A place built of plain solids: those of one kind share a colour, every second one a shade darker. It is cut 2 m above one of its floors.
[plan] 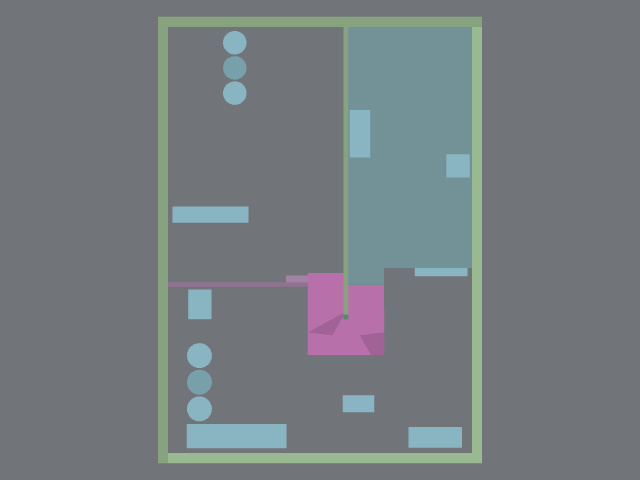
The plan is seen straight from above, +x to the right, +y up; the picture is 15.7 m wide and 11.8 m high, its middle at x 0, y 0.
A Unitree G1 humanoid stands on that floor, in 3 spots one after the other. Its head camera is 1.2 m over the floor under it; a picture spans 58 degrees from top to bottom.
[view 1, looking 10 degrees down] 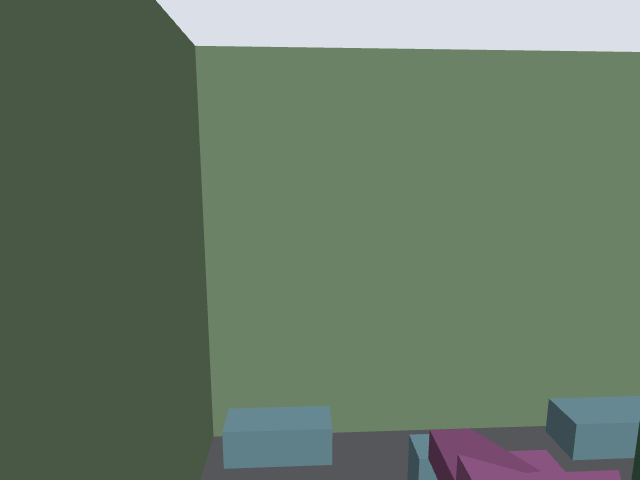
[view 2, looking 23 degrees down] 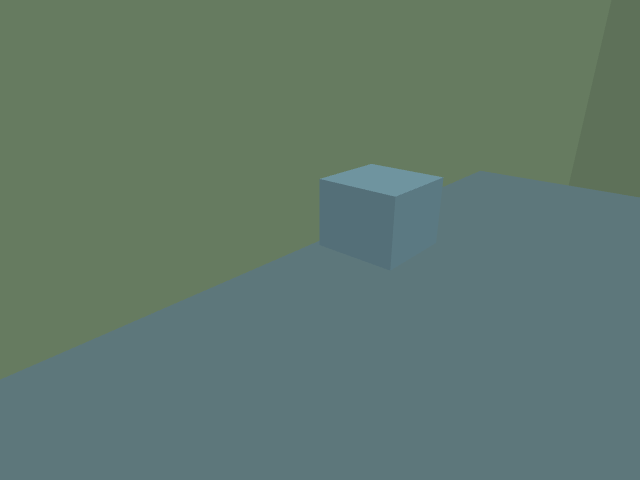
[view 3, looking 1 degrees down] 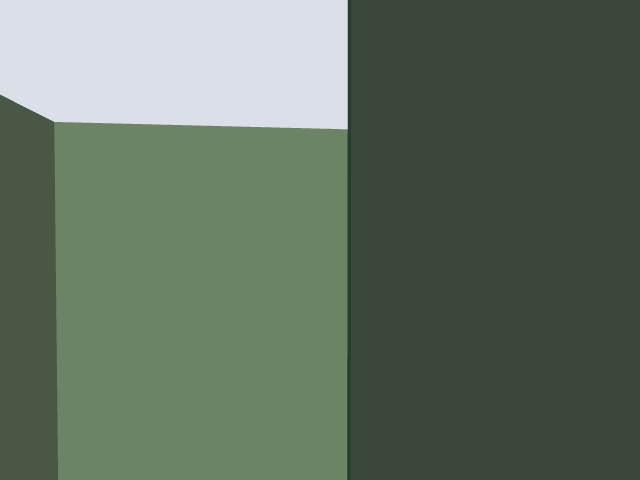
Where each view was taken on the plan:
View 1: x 2.57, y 0.14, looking -93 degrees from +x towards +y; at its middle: wall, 5.47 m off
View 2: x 1.85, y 4.14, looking -48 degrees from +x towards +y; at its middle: piece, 2.96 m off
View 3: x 1.08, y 0.34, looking -96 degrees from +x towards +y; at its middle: wall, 5.61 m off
